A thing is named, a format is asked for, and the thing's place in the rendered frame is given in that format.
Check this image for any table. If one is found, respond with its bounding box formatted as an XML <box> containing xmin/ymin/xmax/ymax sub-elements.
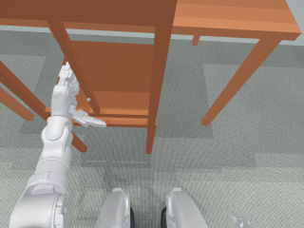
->
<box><xmin>0</xmin><ymin>0</ymin><xmax>302</xmax><ymax>126</ymax></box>

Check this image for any robot left upper arm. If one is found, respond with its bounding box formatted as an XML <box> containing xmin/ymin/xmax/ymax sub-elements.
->
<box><xmin>11</xmin><ymin>192</ymin><xmax>69</xmax><ymax>228</ymax></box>

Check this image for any left robot forearm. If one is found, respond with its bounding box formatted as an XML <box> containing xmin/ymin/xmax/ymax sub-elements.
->
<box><xmin>9</xmin><ymin>115</ymin><xmax>73</xmax><ymax>228</ymax></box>

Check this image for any left robot hand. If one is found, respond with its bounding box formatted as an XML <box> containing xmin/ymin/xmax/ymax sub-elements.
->
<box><xmin>50</xmin><ymin>62</ymin><xmax>107</xmax><ymax>128</ymax></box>

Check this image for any chair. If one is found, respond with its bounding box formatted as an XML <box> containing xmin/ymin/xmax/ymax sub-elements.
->
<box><xmin>0</xmin><ymin>0</ymin><xmax>178</xmax><ymax>154</ymax></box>

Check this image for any robot right thigh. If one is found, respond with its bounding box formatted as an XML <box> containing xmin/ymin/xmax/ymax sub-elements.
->
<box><xmin>166</xmin><ymin>191</ymin><xmax>208</xmax><ymax>228</ymax></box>

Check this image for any right robot shin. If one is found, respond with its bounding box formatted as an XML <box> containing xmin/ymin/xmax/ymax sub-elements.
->
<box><xmin>166</xmin><ymin>187</ymin><xmax>181</xmax><ymax>228</ymax></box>

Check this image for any right robot hand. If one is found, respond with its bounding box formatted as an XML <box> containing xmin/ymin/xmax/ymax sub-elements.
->
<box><xmin>228</xmin><ymin>212</ymin><xmax>255</xmax><ymax>228</ymax></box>

